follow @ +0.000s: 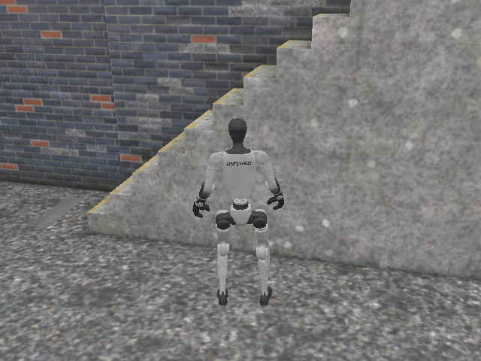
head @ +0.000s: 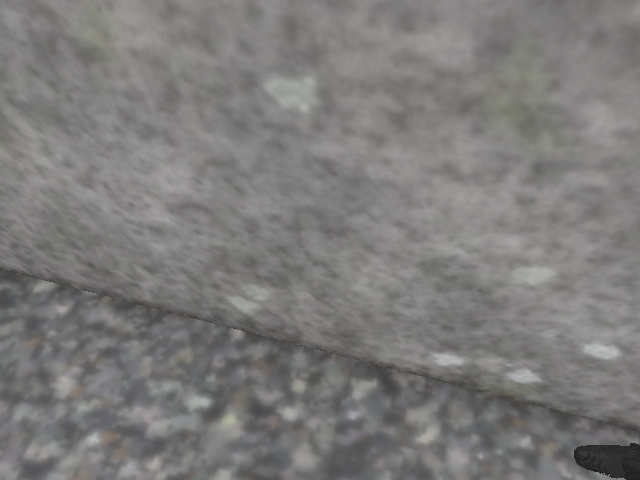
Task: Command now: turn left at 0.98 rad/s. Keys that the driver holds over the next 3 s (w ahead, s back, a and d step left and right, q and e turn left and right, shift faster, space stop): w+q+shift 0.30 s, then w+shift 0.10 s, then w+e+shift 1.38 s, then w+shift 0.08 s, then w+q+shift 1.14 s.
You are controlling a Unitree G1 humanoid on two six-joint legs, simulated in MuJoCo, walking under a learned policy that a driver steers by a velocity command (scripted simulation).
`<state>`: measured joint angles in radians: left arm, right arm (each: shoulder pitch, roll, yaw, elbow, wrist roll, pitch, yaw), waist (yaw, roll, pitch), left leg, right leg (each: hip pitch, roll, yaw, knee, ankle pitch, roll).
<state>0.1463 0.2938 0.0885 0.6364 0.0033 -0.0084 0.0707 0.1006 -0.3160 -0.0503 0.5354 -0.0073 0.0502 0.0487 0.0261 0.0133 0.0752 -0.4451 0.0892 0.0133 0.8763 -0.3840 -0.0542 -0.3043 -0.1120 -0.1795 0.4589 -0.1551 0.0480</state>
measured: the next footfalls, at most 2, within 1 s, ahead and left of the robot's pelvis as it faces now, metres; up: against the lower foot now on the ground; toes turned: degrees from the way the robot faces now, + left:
left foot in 0.04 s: +0.02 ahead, +0.13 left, +0.00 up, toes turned +5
right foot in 0.28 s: +0.10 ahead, -0.08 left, +0.00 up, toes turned +15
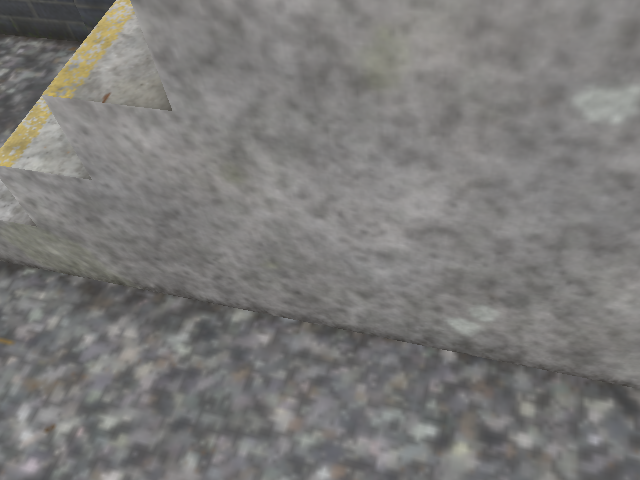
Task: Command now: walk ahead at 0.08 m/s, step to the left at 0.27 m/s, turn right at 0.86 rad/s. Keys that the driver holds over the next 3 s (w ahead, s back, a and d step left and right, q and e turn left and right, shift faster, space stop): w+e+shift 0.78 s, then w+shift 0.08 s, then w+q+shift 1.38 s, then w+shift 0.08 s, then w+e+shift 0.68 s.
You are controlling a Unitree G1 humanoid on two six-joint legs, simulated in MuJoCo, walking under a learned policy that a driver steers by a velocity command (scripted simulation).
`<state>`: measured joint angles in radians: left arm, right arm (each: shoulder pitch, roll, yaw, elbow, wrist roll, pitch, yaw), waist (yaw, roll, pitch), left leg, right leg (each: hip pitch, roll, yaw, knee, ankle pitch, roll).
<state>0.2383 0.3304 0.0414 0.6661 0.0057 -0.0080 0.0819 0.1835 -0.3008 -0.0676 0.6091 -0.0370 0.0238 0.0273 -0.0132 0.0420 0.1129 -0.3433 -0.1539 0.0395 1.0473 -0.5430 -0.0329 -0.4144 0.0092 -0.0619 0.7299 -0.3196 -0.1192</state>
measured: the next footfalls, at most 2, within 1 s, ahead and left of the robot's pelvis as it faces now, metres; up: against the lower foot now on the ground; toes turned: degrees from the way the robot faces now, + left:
left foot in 0.24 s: +0.18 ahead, +0.22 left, +0.00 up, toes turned -22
right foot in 0.74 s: -0.09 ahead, -0.03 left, +0.00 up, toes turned -44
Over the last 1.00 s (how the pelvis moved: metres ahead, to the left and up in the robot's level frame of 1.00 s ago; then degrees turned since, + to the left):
0.07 0.36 -0.01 3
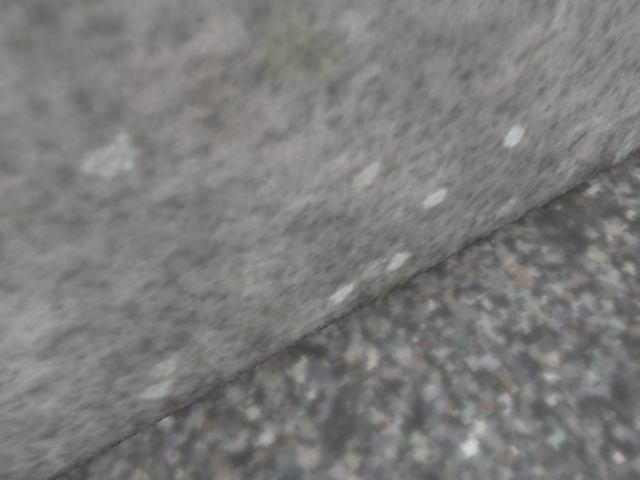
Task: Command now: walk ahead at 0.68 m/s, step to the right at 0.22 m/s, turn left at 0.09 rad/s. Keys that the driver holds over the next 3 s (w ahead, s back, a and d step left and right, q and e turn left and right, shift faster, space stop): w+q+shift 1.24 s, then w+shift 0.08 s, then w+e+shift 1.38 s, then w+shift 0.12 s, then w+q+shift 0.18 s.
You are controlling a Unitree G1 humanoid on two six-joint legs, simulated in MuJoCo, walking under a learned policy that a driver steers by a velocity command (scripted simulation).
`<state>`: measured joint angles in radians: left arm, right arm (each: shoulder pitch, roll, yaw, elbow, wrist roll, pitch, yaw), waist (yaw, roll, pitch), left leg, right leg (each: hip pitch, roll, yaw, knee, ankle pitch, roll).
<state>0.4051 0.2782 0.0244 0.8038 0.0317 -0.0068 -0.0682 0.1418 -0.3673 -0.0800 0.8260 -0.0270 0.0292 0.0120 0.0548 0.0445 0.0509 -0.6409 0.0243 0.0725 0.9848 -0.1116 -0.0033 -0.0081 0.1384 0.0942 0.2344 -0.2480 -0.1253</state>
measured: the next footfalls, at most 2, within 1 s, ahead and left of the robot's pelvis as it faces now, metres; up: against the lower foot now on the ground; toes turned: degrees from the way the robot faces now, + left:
left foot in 0.16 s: +0.24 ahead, +0.03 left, +0.00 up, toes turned +6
right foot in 0.50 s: +0.37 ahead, -0.30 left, +0.00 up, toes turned +34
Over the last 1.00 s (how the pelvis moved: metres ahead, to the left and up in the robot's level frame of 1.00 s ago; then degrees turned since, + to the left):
-0.03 -0.04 0.03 -50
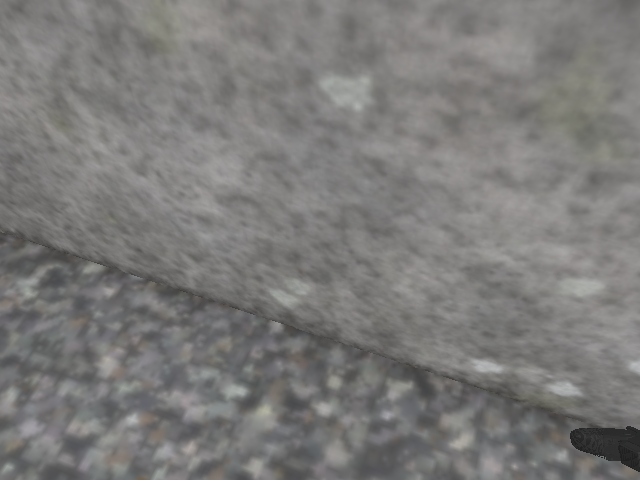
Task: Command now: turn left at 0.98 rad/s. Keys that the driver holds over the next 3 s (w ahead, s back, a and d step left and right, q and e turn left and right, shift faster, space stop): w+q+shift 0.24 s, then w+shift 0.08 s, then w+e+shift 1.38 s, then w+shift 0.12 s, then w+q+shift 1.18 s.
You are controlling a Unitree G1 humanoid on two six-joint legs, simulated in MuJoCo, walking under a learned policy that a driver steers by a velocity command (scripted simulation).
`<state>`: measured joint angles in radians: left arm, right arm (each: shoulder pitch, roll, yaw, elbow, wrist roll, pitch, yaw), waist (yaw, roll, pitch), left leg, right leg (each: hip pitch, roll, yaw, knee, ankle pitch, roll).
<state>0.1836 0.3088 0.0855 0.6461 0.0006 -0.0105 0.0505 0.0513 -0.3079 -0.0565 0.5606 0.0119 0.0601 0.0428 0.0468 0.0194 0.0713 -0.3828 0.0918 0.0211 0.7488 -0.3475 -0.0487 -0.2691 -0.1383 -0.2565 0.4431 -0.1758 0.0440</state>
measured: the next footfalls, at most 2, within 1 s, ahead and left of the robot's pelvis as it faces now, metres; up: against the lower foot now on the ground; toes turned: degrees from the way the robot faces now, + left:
left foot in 0.02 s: +0.03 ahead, +0.13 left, +0.00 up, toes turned +5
right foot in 0.32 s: +0.15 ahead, -0.02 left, +0.00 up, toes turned +21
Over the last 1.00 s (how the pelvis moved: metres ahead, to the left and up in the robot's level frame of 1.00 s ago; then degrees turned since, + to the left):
0.20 -0.24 -0.01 51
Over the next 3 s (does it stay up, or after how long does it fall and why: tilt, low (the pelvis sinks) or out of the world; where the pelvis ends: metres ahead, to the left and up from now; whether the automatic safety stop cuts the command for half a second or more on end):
stays up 0.05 0.03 -0.01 its command is cut before an obstacle from the start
